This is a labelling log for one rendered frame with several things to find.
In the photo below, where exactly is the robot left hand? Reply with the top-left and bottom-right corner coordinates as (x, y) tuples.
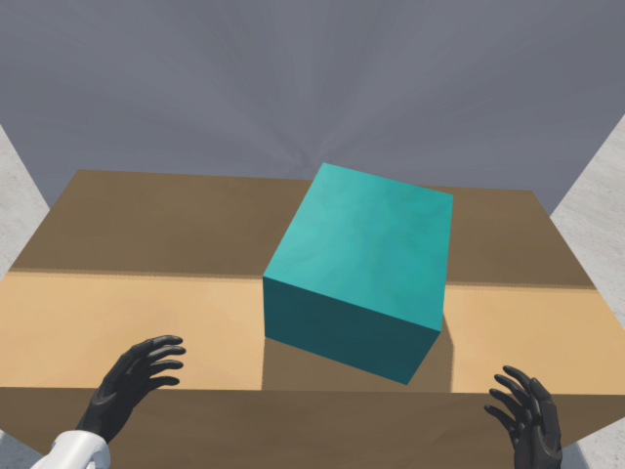
(74, 335), (186, 444)

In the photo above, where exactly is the carton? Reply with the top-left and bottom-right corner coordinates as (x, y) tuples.
(263, 162), (453, 385)

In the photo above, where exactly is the robot right hand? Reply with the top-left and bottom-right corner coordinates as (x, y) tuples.
(484, 365), (563, 469)

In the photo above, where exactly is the pedestal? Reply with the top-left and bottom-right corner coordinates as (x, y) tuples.
(0, 169), (625, 469)

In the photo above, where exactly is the robot left forearm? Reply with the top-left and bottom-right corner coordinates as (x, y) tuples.
(30, 430), (110, 469)

